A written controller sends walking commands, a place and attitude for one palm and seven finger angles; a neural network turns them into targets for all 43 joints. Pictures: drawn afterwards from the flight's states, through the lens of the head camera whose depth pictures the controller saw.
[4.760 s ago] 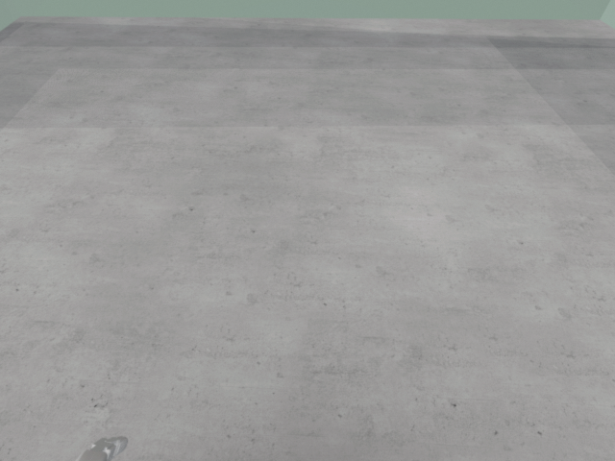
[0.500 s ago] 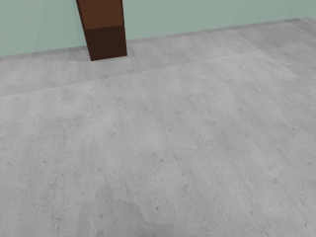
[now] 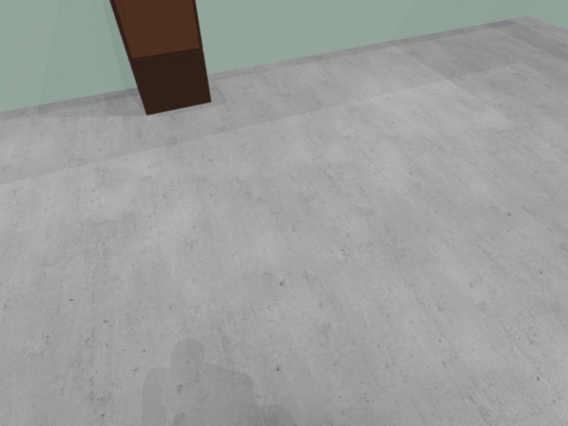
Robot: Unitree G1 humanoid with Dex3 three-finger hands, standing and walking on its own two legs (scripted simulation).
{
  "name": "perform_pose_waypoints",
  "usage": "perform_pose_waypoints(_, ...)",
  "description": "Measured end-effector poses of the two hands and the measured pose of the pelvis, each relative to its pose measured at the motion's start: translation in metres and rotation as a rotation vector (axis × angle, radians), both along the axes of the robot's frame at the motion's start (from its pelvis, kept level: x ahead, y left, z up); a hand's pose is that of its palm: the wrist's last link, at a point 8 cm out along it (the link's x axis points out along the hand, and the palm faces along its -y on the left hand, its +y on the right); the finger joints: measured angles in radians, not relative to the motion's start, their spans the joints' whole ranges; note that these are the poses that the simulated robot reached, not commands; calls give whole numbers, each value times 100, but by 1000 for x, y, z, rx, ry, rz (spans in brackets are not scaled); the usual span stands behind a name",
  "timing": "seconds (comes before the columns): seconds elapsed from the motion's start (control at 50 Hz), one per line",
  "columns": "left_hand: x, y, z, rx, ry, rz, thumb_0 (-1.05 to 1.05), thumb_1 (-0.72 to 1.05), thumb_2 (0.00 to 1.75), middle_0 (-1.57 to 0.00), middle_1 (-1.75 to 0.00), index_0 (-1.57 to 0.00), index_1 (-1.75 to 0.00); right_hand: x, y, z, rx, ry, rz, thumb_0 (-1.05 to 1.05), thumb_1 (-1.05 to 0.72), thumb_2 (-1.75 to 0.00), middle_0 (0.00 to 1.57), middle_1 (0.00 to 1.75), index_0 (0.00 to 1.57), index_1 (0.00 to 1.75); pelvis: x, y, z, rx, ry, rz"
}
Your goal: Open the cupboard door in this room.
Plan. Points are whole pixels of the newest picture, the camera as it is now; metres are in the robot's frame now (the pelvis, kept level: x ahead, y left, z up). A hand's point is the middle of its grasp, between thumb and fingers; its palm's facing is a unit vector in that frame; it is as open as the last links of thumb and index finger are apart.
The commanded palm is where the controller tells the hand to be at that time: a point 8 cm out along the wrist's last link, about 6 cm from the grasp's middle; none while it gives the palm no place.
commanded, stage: turn or walk to find it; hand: left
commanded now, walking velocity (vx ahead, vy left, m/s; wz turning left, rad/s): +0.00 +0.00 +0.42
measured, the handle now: out of the picture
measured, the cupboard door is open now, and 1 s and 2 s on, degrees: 0 0 0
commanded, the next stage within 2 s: stand and wait in 0.26 s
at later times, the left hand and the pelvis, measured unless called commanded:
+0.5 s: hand out of the picture +0.02 +0.20 -0.18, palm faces +0.15 -0.96 -0.22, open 7.3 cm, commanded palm none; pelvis +0.00 +0.01 -0.01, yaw +6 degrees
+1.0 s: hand out of the picture -0.01 +0.22 -0.19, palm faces +0.29 -0.94 -0.20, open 7.3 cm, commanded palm none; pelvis +0.01 +0.03 -0.01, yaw +15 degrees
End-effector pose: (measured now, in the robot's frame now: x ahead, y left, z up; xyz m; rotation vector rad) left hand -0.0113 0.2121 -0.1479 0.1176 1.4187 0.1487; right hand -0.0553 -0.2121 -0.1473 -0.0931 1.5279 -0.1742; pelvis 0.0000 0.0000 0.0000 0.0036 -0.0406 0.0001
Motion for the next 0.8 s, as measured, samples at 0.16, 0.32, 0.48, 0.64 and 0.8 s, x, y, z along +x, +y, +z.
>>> perform_pose_waypoints(0.16, -2, 7, -4, 15, -11, 43, 0, 91, 90, -20, -29, -20, -30, 2, 11, -6, 27, 10, 18, 0, -91, -90, 20, 30, 20, 30, -4, 3, -5, -4, 11, 36)
perform_pose_waypoints(0.32, 0, 26, -13, 25, -38, 95, 0, 91, 90, -20, -29, -20, -30, 48, 8, -9, -11, -74, 85, 0, -91, -90, 20, 30, 20, 30, -5, 14, -14, -17, 37, 80)
perform_pose_waypoints(0.48, 15, 38, -6, 51, -69, 102, 0, 91, 90, -20, -29, -20, -30, 100, 2, 1, -47, -192, 144, 1, -92, -90, 20, 30, 20, 30, 3, 14, -9, -7, 54, 103)
perform_pose_waypoints(0.64, 16, 18, 6, 68, -97, 111, 0, 91, 90, -20, -29, -20, -30, 136, -9, -6, -5, -253, 175, 0, -91, -90, 20, 30, 20, 30, 13, 2, -6, 4, 37, 119)
perform_pose_waypoints(0.8, 7, 17, -7, 46, -103, 193, 0, 91, 90, -20, -29, -20, -30, 147, -11, -8, -32, -196, 253, 0, -91, -90, 20, 30, 20, 30, 15, 5, -14, -23, 13, 203)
